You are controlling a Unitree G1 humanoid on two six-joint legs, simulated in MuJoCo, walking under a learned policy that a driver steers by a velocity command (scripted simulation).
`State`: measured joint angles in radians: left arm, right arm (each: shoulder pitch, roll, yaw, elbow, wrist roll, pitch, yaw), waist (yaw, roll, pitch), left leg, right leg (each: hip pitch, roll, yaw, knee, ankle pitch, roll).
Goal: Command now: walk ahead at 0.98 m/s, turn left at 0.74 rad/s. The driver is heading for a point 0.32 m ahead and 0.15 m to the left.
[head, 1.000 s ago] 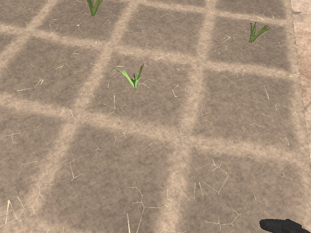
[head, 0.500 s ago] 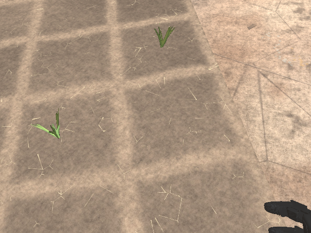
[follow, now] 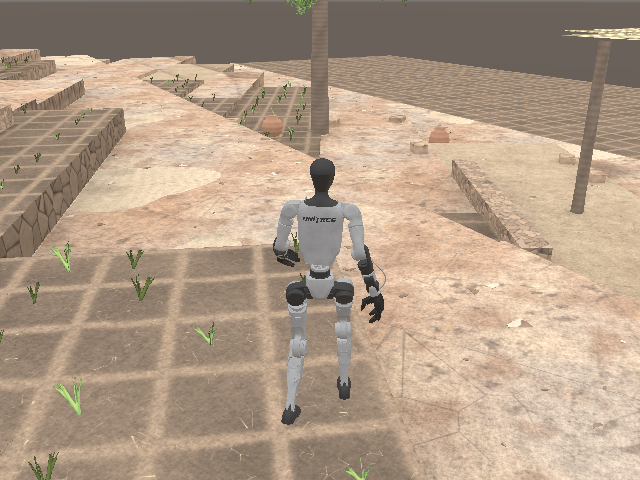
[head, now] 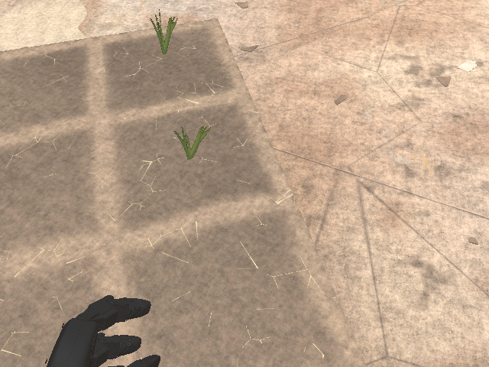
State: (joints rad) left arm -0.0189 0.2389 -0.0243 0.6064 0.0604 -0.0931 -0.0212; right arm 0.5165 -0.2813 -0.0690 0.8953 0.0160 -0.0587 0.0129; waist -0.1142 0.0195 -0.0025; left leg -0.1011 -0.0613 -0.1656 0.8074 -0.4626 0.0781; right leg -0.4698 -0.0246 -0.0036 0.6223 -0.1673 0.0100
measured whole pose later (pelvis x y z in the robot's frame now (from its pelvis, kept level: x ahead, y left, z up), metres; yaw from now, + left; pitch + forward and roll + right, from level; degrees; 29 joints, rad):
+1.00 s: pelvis +0.52 +0.06 +0.02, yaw +21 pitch +0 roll +0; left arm 0.15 0.23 0.01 0.74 0.02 0.00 0.01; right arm 0.13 -0.24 0.01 1.00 -0.01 0.02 0.01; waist 0.00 -0.01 0.01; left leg -0.18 -0.07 -0.02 0.51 -0.32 0.06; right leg -0.30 -0.02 0.01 0.52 -0.21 0.02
